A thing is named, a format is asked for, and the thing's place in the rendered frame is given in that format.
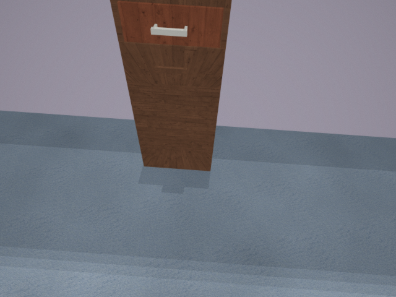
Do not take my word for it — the handle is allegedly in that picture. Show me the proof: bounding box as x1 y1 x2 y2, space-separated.
150 24 187 37
155 66 187 74

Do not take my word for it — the drawer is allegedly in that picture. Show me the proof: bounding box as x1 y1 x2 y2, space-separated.
117 1 224 48

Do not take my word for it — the cabinet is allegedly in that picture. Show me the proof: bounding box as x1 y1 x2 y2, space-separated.
110 0 232 171

